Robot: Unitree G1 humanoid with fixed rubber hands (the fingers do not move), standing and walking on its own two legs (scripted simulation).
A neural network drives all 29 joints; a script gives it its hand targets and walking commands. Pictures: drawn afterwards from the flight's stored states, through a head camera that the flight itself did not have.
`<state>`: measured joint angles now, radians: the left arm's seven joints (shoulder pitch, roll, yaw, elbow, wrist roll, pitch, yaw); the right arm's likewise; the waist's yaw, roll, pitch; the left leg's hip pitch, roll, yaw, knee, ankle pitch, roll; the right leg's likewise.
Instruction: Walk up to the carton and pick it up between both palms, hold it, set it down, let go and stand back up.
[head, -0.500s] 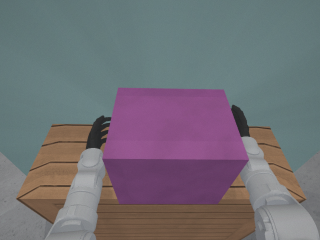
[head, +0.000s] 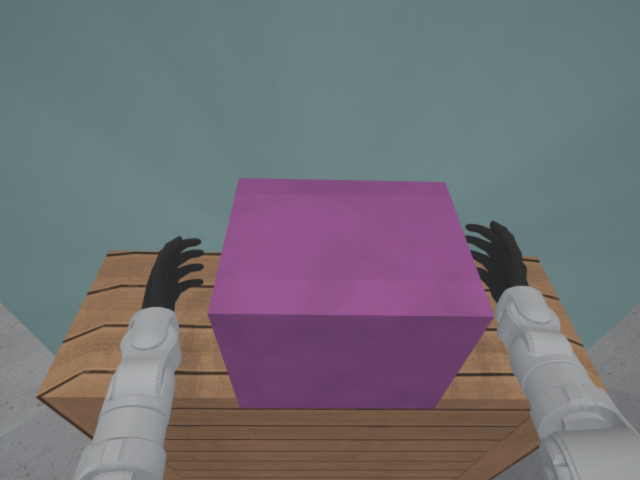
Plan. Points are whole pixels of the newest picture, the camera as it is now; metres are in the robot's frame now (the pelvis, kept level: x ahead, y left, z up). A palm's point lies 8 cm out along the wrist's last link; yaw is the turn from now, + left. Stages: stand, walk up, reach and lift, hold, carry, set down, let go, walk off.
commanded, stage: set down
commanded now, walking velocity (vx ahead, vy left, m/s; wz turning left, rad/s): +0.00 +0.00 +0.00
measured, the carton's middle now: (340, 297) +0.36 +0.00 +0.05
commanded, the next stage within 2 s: none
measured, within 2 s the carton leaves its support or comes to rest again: neither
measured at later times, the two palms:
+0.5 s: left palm (147, 344) +0.28 +0.23 +0.07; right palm (541, 349) +0.29 -0.24 +0.06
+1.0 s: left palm (122, 409) +0.21 +0.23 +0.06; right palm (575, 441) +0.19 -0.23 +0.06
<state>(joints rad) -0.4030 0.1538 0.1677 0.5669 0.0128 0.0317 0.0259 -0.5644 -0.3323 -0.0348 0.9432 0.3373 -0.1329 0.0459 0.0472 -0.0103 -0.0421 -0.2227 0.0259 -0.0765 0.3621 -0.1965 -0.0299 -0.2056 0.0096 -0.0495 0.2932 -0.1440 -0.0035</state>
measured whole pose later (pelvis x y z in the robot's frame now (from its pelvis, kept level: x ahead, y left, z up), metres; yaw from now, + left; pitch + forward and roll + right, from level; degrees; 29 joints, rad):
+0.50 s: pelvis -0.02 +0.00 +0.00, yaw +0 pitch +1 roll -1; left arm -0.13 0.16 0.15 0.18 -0.02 0.21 0.05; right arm -0.17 -0.34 -0.03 0.45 0.34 0.03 0.08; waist 0.01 -0.03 -0.05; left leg -0.21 0.03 -0.08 0.36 -0.18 -0.03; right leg -0.20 0.01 -0.05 0.31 -0.13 -0.01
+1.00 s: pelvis -0.02 +0.00 +0.00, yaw +0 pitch +0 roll -1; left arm 0.22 0.16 0.13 -0.22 -0.05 0.33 0.07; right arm 0.31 -0.34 -0.04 -0.11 0.34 0.13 0.06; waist -0.01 -0.03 -0.02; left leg -0.18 0.03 -0.08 0.36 -0.18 -0.03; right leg -0.18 0.01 -0.05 0.31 -0.13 -0.01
